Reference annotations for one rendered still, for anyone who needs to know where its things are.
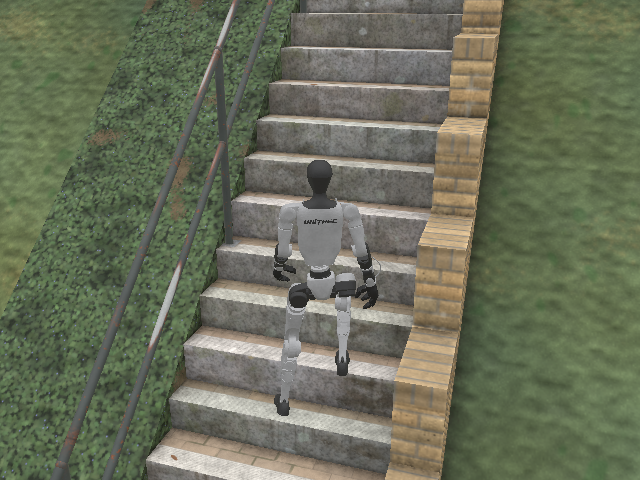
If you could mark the left robot upper arm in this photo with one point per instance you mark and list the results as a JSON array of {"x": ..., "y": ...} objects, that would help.
[{"x": 288, "y": 213}]

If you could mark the left robot foot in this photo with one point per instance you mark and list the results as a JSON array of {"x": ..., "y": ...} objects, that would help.
[{"x": 282, "y": 408}]

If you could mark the robot foot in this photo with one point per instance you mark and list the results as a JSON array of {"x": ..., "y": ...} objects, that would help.
[
  {"x": 282, "y": 408},
  {"x": 342, "y": 368}
]

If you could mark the right robot forearm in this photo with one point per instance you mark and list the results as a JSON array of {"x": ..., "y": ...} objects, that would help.
[{"x": 366, "y": 268}]

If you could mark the right robot hand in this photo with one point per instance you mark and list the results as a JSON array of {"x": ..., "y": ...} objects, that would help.
[{"x": 371, "y": 292}]

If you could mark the right robot upper arm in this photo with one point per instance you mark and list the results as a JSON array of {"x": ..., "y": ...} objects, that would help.
[{"x": 351, "y": 212}]

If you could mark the left robot hand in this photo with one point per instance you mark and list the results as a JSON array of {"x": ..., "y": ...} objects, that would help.
[{"x": 279, "y": 276}]

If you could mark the left robot forearm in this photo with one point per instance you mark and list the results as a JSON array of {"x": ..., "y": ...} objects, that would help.
[{"x": 279, "y": 262}]

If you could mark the right robot foot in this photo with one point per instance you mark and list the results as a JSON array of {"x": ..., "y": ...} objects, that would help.
[{"x": 342, "y": 368}]

